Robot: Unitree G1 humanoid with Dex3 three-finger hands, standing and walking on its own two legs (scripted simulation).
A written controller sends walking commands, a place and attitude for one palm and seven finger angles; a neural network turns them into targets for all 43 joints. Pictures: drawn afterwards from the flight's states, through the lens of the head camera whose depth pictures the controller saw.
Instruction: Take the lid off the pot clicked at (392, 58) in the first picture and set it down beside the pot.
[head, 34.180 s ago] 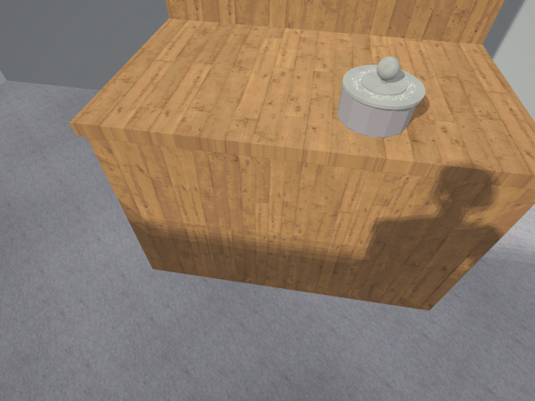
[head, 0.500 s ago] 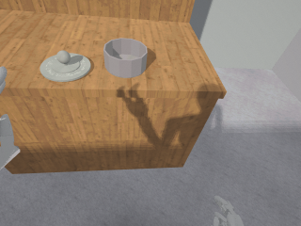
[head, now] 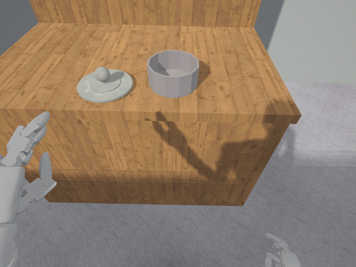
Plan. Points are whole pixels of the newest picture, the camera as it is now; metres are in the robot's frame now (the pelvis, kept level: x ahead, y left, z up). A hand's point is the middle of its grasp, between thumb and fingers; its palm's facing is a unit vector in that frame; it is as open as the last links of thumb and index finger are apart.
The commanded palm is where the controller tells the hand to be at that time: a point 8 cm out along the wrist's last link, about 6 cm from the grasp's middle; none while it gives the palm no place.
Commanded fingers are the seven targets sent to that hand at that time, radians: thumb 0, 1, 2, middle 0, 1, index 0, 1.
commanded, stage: stop stepping back and stand still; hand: left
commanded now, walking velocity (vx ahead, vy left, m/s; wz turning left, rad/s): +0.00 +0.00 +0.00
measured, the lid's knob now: (102, 74) +0.68 +0.31 +0.06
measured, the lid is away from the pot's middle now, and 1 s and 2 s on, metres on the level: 0.24 0.24 0.24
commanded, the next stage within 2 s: let the arm hang, fingers relaxed in 0.44 s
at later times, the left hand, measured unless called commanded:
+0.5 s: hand out of the picture -0.02 +0.19 -0.17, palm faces +0.01 -0.97 -0.23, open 7.2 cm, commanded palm none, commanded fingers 0.00 0.90 0.90 -0.20 -0.30 -0.20 -0.30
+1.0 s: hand out of the picture +0.07 +0.16 -0.17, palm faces +0.01 -0.98 -0.21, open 7.3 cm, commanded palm none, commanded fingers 0.00 0.90 0.90 -0.20 -0.30 -0.20 -0.30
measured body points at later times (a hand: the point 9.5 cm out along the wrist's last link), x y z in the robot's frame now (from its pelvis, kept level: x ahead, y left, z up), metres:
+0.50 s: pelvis +0.02 +0.00 +0.01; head +0.06 +0.01 +0.45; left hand -0.01 +0.24 -0.15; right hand +0.00 -0.24 -0.14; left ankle +0.02 +0.10 -0.73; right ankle -0.03 -0.11 -0.73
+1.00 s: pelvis +0.03 -0.02 +0.01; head +0.04 -0.02 +0.46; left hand +0.07 +0.21 -0.15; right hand +0.01 -0.23 -0.15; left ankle +0.02 +0.10 -0.73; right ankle -0.03 -0.11 -0.73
